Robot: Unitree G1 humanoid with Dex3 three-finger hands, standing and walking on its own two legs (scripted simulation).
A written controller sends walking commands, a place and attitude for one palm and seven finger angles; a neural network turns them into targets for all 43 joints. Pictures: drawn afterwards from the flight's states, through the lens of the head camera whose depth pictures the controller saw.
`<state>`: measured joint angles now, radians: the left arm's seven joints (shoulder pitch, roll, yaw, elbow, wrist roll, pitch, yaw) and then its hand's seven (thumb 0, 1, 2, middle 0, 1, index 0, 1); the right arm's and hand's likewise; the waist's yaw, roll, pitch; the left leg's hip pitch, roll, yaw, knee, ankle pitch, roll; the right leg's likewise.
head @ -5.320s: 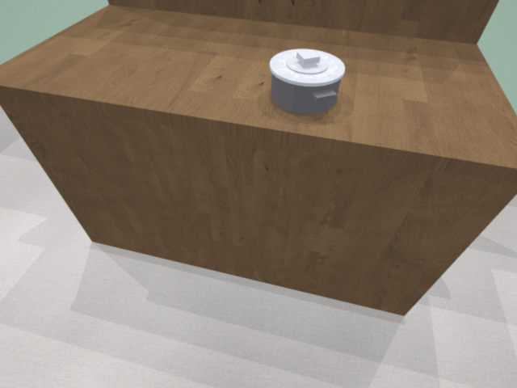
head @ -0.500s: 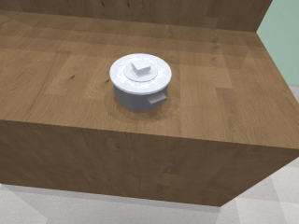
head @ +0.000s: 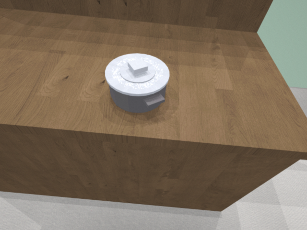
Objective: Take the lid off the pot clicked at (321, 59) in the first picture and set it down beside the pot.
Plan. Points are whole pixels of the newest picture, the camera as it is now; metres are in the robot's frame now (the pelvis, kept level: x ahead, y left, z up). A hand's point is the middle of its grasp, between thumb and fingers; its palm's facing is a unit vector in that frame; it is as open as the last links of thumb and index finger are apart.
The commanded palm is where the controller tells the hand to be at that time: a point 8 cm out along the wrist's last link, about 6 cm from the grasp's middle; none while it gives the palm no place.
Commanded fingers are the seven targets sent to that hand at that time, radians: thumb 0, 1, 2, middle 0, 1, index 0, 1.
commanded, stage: come to a stop and stand still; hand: left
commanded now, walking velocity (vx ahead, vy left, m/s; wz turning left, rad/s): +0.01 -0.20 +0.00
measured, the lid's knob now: (137, 66) +0.50 +0.08 +0.16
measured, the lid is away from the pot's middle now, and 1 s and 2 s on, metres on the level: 0.00 0.00 0.00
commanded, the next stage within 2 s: look again from close up in 1.26 s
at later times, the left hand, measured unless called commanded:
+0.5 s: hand out of the picture +0.02 +0.13 -0.18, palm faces +0.04 -0.99 -0.14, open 7.4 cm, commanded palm none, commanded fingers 0.00 0.90 0.90 -0.20 -0.30 -0.20 -0.30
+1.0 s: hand out of the picture +0.03 +0.21 -0.18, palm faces +0.01 -0.99 -0.17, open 7.4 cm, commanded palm none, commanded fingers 0.00 0.90 0.90 -0.20 -0.30 -0.20 -0.30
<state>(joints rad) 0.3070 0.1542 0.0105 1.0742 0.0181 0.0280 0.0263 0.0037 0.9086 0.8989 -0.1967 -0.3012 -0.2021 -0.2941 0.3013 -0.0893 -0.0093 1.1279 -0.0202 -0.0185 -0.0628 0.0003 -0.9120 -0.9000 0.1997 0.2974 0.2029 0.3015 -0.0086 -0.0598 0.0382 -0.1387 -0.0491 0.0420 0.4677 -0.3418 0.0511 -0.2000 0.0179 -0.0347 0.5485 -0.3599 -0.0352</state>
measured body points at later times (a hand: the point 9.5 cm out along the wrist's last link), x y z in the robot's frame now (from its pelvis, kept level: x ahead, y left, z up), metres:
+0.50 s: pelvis +0.02 -0.03 +0.00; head +0.04 -0.01 +0.45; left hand +0.01 +0.18 -0.17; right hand +0.06 -0.26 -0.15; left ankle +0.05 +0.08 -0.74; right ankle -0.02 -0.11 -0.73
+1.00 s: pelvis +0.03 +0.03 +0.01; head +0.06 +0.06 +0.45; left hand +0.03 +0.26 -0.16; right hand +0.05 -0.20 -0.14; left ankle +0.05 +0.08 -0.73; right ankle -0.02 -0.11 -0.73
